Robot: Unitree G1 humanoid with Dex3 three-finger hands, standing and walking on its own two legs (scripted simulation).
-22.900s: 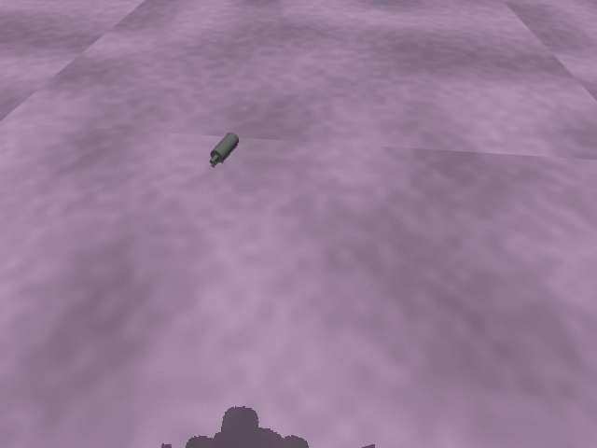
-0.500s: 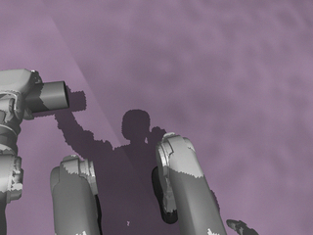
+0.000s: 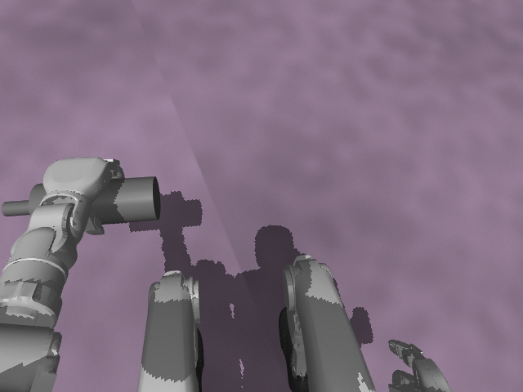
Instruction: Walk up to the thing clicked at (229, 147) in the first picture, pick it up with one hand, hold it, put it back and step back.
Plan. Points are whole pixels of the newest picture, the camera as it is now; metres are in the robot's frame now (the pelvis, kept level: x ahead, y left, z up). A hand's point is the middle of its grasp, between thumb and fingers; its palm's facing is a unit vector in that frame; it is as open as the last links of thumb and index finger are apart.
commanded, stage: lift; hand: left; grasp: from above
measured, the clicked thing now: (84, 203) +0.44 +0.27 -0.13
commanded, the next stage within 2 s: hold in 0.98 s
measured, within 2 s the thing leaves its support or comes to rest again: neither
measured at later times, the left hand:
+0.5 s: hand (32, 189) +0.37 +0.22 +0.10, palm faces -0.46 -0.07 -0.89, open 10.3 cm
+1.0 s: hand out of the picture +0.38 +0.22 +0.19, palm faces -0.46 -0.08 -0.89, open 10.3 cm
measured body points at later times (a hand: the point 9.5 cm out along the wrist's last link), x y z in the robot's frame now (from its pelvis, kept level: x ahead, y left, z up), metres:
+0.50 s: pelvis +0.03 -0.01 +0.18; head +0.12 +0.00 +0.62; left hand +0.39 +0.22 +0.15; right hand +0.13 -0.27 +0.05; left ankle +0.08 +0.12 -0.43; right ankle +0.10 -0.15 -0.43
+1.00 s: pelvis +0.06 -0.01 +0.26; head +0.11 -0.01 +0.71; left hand +0.40 +0.22 +0.24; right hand +0.16 -0.27 +0.14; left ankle +0.08 +0.12 -0.43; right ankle +0.10 -0.15 -0.43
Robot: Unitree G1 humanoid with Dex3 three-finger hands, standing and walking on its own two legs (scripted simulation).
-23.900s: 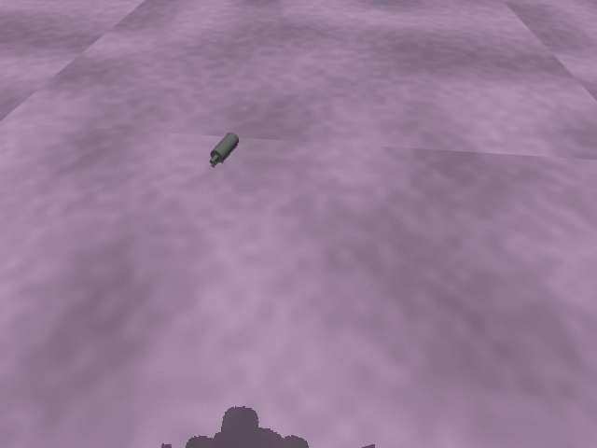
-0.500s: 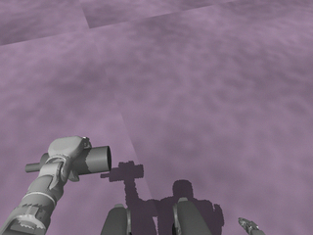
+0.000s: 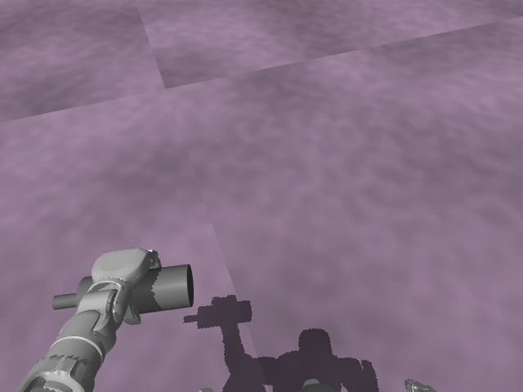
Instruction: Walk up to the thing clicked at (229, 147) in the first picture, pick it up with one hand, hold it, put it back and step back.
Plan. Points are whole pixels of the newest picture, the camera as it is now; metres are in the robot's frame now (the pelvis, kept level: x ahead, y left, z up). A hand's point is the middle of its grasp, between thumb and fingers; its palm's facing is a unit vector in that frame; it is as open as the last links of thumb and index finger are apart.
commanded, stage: hold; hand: left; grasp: from above
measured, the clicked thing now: (124, 293) +0.32 +0.24 -0.11
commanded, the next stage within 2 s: crouch in 1.98 s
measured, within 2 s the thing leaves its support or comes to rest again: neither
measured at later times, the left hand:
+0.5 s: hand (124, 276) +0.32 +0.22 -0.03, palm faces -0.47 -0.04 -0.88, open 10.4 cm
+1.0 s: hand (124, 285) +0.30 +0.21 -0.01, palm faces -0.47 -0.04 -0.88, open 10.4 cm
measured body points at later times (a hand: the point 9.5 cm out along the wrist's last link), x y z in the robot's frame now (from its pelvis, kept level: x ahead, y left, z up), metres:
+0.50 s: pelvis +0.02 +0.00 +0.02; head +0.04 -0.01 +0.47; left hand +0.34 +0.22 +0.02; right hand +0.13 -0.27 -0.10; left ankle +0.02 +0.13 -0.70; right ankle +0.04 -0.14 -0.70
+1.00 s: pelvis +0.01 -0.01 +0.03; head +0.02 -0.03 +0.48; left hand +0.32 +0.21 +0.04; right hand +0.14 -0.27 -0.08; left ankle +0.02 +0.13 -0.70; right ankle +0.04 -0.14 -0.70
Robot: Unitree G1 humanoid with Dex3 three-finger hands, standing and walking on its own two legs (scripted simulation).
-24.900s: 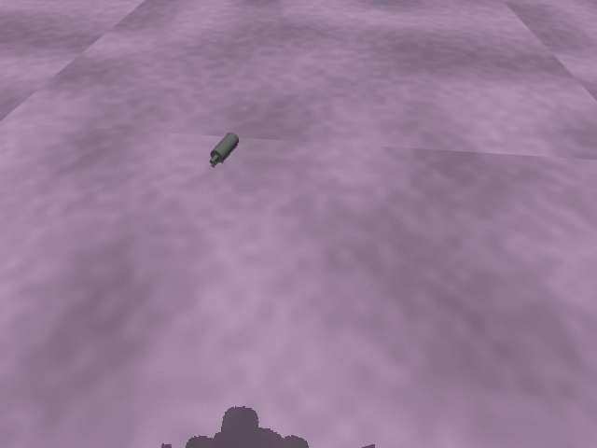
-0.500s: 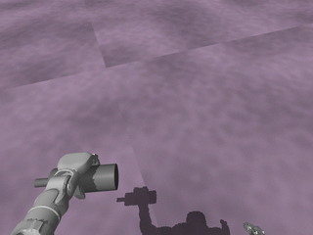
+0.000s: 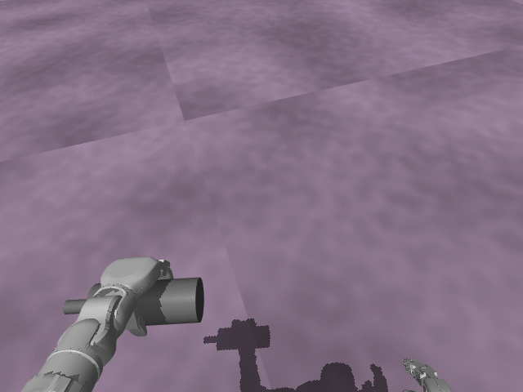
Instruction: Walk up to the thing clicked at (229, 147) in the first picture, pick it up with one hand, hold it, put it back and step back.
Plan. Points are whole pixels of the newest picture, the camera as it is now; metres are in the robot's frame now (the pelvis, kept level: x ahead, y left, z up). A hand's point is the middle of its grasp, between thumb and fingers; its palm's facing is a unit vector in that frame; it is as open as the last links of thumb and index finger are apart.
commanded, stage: hold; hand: left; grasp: from above
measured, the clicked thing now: (133, 303) +0.30 +0.24 -0.07
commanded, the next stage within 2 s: crouch in 0.98 s
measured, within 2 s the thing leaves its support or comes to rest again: neither
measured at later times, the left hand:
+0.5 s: hand (134, 301) +0.28 +0.22 -0.02, palm faces -0.45 -0.05 -0.89, open 10.5 cm
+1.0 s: hand (134, 299) +0.29 +0.22 -0.03, palm faces -0.46 -0.04 -0.89, open 10.6 cm
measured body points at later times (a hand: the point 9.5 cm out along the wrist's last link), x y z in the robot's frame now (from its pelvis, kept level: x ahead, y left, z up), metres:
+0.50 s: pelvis +0.00 +0.00 +0.00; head +0.00 -0.02 +0.45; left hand +0.30 +0.22 +0.03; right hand +0.15 -0.25 -0.11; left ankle +0.01 +0.14 -0.73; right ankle +0.03 -0.13 -0.73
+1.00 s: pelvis +0.00 +0.00 +0.01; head +0.00 -0.02 +0.46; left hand +0.31 +0.22 +0.02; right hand +0.15 -0.25 -0.11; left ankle +0.01 +0.14 -0.73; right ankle +0.03 -0.13 -0.73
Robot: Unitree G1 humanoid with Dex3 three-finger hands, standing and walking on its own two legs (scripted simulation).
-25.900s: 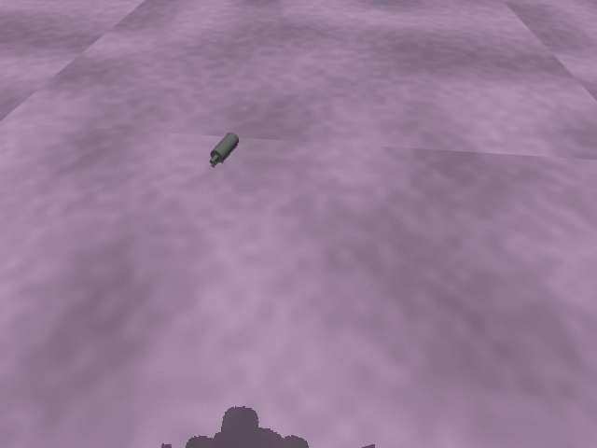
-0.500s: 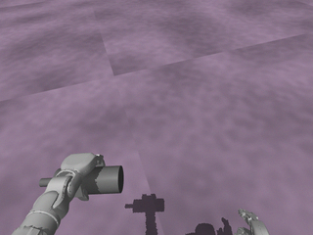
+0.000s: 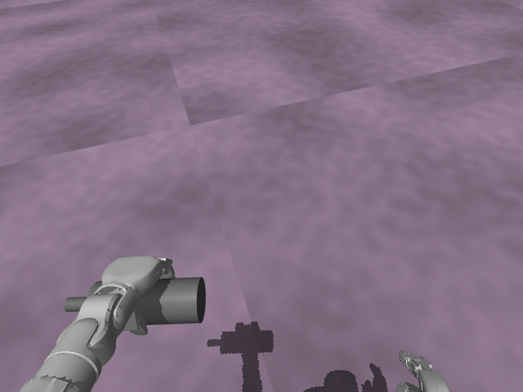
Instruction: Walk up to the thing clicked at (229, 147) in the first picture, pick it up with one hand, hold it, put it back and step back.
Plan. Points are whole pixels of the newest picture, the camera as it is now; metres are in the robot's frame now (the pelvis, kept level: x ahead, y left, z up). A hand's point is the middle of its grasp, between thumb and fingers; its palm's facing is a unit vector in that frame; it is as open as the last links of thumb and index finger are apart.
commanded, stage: crouch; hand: left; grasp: from above
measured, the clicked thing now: (134, 302) +0.30 +0.24 -0.06
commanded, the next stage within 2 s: none
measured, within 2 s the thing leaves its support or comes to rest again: neither
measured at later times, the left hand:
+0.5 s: hand (154, 317) +0.29 +0.22 -0.12, palm faces -0.47 +0.01 -0.88, open 10.6 cm
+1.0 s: hand (187, 327) +0.36 +0.22 -0.37, palm faces -0.46 +0.03 -0.89, open 10.5 cm
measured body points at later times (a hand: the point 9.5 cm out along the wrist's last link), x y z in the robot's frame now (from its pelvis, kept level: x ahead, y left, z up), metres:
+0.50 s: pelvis -0.01 +0.00 -0.03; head +0.04 +0.00 +0.42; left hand +0.31 +0.22 -0.07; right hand +0.11 -0.27 -0.14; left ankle +0.01 +0.14 -0.74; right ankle +0.03 -0.14 -0.74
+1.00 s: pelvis -0.06 +0.01 -0.23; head +0.12 +0.03 +0.18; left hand +0.38 +0.21 -0.32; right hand -0.02 -0.26 -0.36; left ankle +0.01 +0.14 -0.74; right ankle +0.03 -0.13 -0.74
